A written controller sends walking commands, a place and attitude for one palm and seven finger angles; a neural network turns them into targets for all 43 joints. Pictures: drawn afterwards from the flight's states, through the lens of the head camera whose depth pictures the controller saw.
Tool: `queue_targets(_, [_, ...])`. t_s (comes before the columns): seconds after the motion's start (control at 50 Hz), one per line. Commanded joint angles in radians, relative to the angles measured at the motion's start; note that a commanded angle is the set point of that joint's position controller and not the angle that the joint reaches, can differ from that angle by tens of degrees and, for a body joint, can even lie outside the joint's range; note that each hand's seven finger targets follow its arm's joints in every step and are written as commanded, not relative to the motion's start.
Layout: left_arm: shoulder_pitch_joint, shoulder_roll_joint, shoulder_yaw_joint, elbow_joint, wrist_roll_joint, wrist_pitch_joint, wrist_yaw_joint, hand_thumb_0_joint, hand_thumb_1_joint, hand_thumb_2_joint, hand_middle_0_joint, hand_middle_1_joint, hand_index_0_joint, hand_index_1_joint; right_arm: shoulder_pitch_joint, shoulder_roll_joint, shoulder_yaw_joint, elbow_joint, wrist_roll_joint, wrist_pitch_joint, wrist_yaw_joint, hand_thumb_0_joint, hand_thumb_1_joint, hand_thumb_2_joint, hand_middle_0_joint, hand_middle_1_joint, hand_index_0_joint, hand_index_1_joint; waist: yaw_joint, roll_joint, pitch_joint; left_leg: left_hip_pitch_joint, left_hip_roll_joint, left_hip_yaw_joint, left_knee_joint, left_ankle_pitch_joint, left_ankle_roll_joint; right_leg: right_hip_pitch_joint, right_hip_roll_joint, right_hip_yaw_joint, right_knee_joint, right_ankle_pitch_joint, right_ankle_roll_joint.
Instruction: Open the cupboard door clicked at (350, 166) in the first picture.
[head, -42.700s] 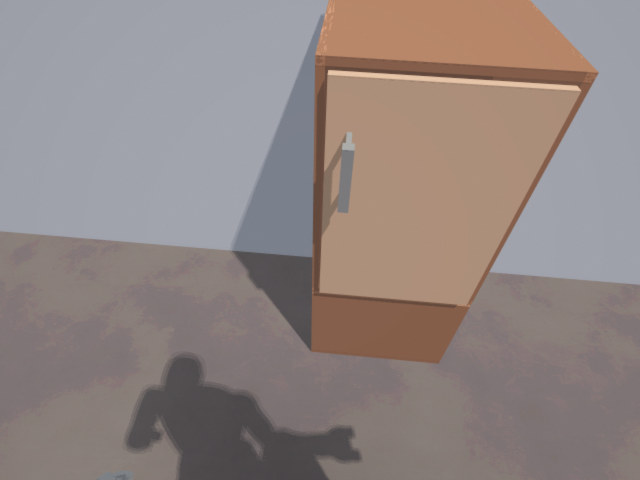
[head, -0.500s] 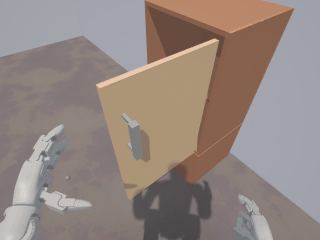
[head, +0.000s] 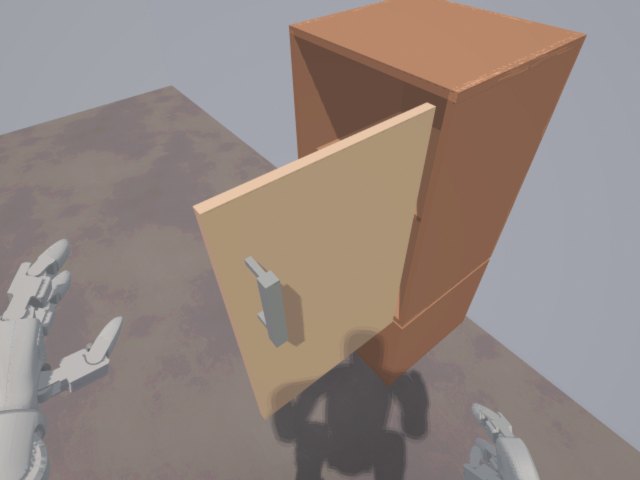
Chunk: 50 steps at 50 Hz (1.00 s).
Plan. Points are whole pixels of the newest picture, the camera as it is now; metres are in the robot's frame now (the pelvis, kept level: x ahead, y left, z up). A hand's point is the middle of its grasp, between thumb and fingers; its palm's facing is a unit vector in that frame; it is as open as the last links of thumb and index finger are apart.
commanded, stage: draw the hand back to the body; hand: left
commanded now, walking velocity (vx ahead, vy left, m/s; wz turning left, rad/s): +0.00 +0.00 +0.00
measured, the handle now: (265, 302) +0.34 +0.12 +0.03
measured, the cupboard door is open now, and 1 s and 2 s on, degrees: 90 90 90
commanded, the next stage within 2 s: step back with the hand held close in 0.46 s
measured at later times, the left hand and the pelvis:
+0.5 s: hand (102, 344) +0.20 +0.24 +0.15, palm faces +0.44 -0.81 -0.39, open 7.5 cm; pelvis +0.00 -0.03 +0.00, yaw +0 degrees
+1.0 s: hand (76, 368) +0.17 +0.25 +0.15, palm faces +0.32 -0.81 -0.50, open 7.4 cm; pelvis -0.04 +0.00 +0.00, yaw -2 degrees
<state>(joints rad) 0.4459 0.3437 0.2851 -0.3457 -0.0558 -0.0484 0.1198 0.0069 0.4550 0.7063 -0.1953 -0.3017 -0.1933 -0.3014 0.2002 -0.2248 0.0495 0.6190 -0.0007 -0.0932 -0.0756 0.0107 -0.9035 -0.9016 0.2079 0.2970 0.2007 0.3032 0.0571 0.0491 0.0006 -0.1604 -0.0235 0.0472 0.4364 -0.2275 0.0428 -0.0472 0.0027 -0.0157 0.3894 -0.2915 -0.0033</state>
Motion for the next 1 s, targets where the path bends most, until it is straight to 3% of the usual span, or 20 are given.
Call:
queue_targets(0.0, [-0.083,0.194,0.161,-0.229,-0.008,-0.076,0.018,0.0,0.795,0.855,-0.196,-0.3,-0.196,-0.3,-0.127,-0.108,-0.055,-0.154,0.003,-0.048,-0.009,0.0,-0.9,-0.9,0.2,0.3,0.2,0.3,0.008,0.042,-0.095,0.13,0.058,-0.053,-0.06,0.282,-0.028,-0.065,0.003,-0.008,-0.058,0.269,-0.018])
queue_targets(0.06, [-0.102,0.2,0.172,-0.241,-0.011,-0.08,0.017,0.0,0.9,0.9,-0.2,-0.3,-0.2,-0.3,-0.127,-0.109,-0.059,-0.15,0.005,-0.047,-0.007,0.0,-0.9,-0.9,0.2,0.3,0.2,0.3,0.004,0.046,-0.088,0.141,0.057,-0.047,-0.058,0.284,-0.025,-0.073,0.005,-0.006,-0.069,0.277,-0.016])
queue_targets(0.1, [-0.077,0.166,0.147,-0.186,-0.014,-0.073,0.013,0.0,0.9,0.9,-0.2,-0.3,-0.2,-0.3,-0.128,-0.111,-0.059,-0.146,0.003,-0.043,-0.005,0.0,-0.9,-0.9,0.2,0.3,0.2,0.3,0.001,0.007,-0.044,0.123,0.054,-0.043,-0.062,0.265,-0.022,-0.084,0.005,-0.008,-0.077,0.276,-0.014])
queue_targets(0.16, [-0.087,0.158,0.135,-0.173,-0.014,-0.072,0.008,0.0,0.9,0.9,-0.2,-0.3,-0.2,-0.3,-0.129,-0.115,-0.067,-0.145,0.005,-0.034,-0.004,0.0,-0.9,-0.9,0.2,0.3,0.2,0.3,-0.002,-0.013,-0.052,0.136,0.052,-0.035,-0.061,0.26,-0.016,-0.088,0.006,-0.005,-0.082,0.279,-0.01])
queue_targets(0.28, [-0.12,0.208,0.168,-0.208,-0.011,-0.085,0.011,0.0,0.9,0.9,-0.2,-0.3,-0.2,-0.3,-0.14,-0.111,-0.068,-0.145,0.002,-0.035,-0.011,0.0,-0.9,-0.9,0.2,0.3,0.2,0.3,0.008,0.013,-0.083,0.144,0.041,-0.022,-0.05,0.267,-0.01,-0.06,-0.003,0.007,-0.091,0.315,-0.01])
queue_targets(0.42, [-0.099,0.195,0.166,-0.211,-0.015,-0.094,0.011,0.0,0.9,0.9,-0.2,-0.3,-0.2,-0.3,-0.143,-0.103,-0.067,-0.138,0.002,-0.046,-0.012,0.0,-0.9,-0.9,0.2,0.3,0.2,0.3,0.007,0.031,-0.065,0.152,0.04,-0.017,-0.05,0.253,-0.01,-0.076,-0.002,0.011,-0.102,0.311,-0.007])
queue_targets(0.5, [-0.08,0.18,0.158,-0.165,-0.022,-0.091,0.005,0.0,0.9,0.9,-0.2,-0.3,-0.2,-0.3,-0.146,-0.104,-0.069,-0.136,0.003,-0.042,-0.011,0.0,-0.9,-0.9,0.2,0.3,0.2,0.3,0.005,-0.023,-0.03,0.14,0.041,-0.014,-0.053,0.239,-0.006,-0.088,-0.002,0.013,-0.113,0.309,-0.001])
queue_targets(0.54, [-0.091,0.18,0.156,-0.161,-0.022,-0.094,0.002,0.0,0.9,0.9,-0.2,-0.3,-0.2,-0.3,-0.148,-0.106,-0.071,-0.135,0.004,-0.039,-0.012,0.0,-0.9,-0.9,0.2,0.3,0.2,0.3,0.006,-0.022,-0.037,0.146,0.041,-0.014,-0.058,0.228,-0.005,-0.087,-0.001,0.014,-0.117,0.292,0.0])
queue_targets(0.56, [-0.148,0.212,0.165,-0.346,-0.022,-0.117,0.003,0.0,0.9,0.9,-0.2,-0.3,-0.2,-0.3,-0.164,-0.102,-0.07,-0.161,0.005,-0.053,-0.009,0.0,-0.9,-0.9,0.2,0.3,0.2,0.3,0.016,0.028,-0.098,0.168,0.037,-0.019,-0.048,0.243,-0.003,-0.065,-0.007,0.021,-0.11,0.312,-0.001])
queue_targets(0.58, [-0.298,0.39,0.33,-0.379,-0.001,-0.167,0.022,0.0,0.9,0.9,-0.2,-0.3,-0.2,-0.3,-0.141,-0.101,-0.05,-0.195,0.018,-0.034,-0.009,0.0,-0.9,-0.9,0.2,0.3,0.2,0.3,-0.029,0.062,0.012,0.103,0.045,-0.041,-0.012,0.176,0.003,-0.161,-0.052,0.093,-0.155,0.371,-0.004])
queue_targets(0.6, [-0.124,0.283,0.257,-0.282,-0.009,-0.17,0.008,0.0,0.9,0.9,-0.2,-0.3,-0.2,-0.3,-0.157,-0.109,-0.068,-0.16,0.004,-0.019,-0.013,0.0,-0.9,-0.9,0.2,0.3,0.2,0.3,-0.029,-0.021,-0.015,0.088,0.05,-0.047,0.02,0.187,0.007,-0.172,-0.073,0.103,-0.143,0.442,0.001])
queue_targets(0.62, [-0.02,0.241,0.222,-0.236,-0.006,-0.152,0.001,0.0,0.9,0.9,-0.2,-0.3,-0.2,-0.3,-0.151,-0.112,-0.074,-0.166,0.002,-0.004,-0.009,0.0,-0.9,-0.9,0.2,0.3,0.2,0.3,-0.03,-0.076,-0.027,0.086,0.051,-0.039,0.031,0.2,0.007,-0.17,-0.08,0.103,-0.132,0.491,0.013])
queue_targets(0.66, [0.035,0.202,0.192,-0.222,-0.004,-0.141,-0.005,0.0,0.9,0.9,-0.2,-0.3,-0.2,-0.3,-0.136,-0.119,-0.082,-0.18,0.007,0.022,-0.004,0.0,-0.9,-0.9,0.2,0.3,0.2,0.3,-0.036,-0.073,-0.074,0.085,0.061,-0.026,0.035,0.24,0.003,-0.151,-0.085,0.089,-0.099,0.539,0.027])
queue_targets(0.68, [0.052,0.203,0.197,-0.221,-0.004,-0.144,-0.004,0.0,0.9,0.9,-0.2,-0.3,-0.2,-0.3,-0.14,-0.121,-0.088,-0.182,0.007,0.03,-0.006,0.0,-0.9,-0.9,0.2,0.3,0.2,0.3,-0.036,-0.039,-0.098,0.089,0.065,-0.019,0.032,0.282,0.002,-0.14,-0.087,0.077,-0.082,0.569,0.029])
queue_targets(0.72, [0.071,0.205,0.198,-0.223,-0.006,-0.14,-0.002,0.0,0.9,0.9,-0.2,-0.3,-0.2,-0.3,-0.127,-0.124,-0.093,-0.191,0.012,0.048,-0.008,0.0,-0.9,-0.9,0.2,0.3,0.2,0.3,-0.043,-0.027,-0.138,0.104,0.082,-0.021,0.025,0.333,-0.004,-0.142,-0.078,0.072,-0.061,0.549,0.027])
queue_targets(0.82, [0.074,0.262,0.245,-0.274,-0.01,-0.14,0.012,0.0,0.9,0.9,-0.2,-0.3,-0.2,-0.3,-0.133,-0.119,-0.1,-0.219,0.02,0.074,-0.019,0.0,-0.9,-0.9,0.2,0.3,0.2,0.3,-0.043,-0.073,-0.172,0.093,0.1,-0.028,0.022,0.402,-0.005,-0.137,-0.063,0.058,-0.022,0.551,0.025])
queue_targets(0.9, [0.087,0.286,0.261,-0.344,-0.01,-0.147,0.025,0.0,0.9,0.9,-0.2,-0.3,-0.2,-0.3,-0.136,-0.117,-0.098,-0.237,0.021,0.076,-0.024,0.0,-0.9,-0.9,0.2,0.3,0.2,0.3,-0.04,-0.008,-0.174,0.052,0.107,-0.044,0.006,0.387,-0.002,-0.133,-0.051,0.064,0.007,0.482,0.018])
queue_targets(0.98, [0.113,0.285,0.268,-0.384,-0.005,-0.16,0.034,0.0,0.9,0.9,-0.2,-0.3,-0.2,-0.3,-0.125,-0.13,-0.102,-0.244,0.017,0.063,-0.022,0.0,-0.9,-0.9,0.2,0.3,0.2,0.3,-0.038,0.06,-0.16,-0.035,0.123,-0.077,-0.039,0.271,0.003,-0.115,-0.027,0.053,0.031,0.328,0.015])
